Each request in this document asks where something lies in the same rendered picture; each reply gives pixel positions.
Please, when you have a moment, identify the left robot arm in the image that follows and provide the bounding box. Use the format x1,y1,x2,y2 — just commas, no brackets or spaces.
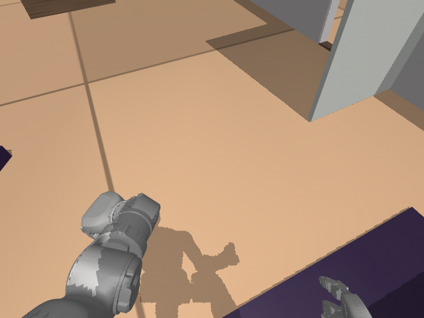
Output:
22,193,160,318

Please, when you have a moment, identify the right robot hand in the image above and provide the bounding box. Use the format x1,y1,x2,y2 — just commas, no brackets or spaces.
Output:
319,276,372,318

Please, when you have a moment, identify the left robot hand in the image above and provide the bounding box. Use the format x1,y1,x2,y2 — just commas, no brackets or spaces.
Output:
80,191,124,240

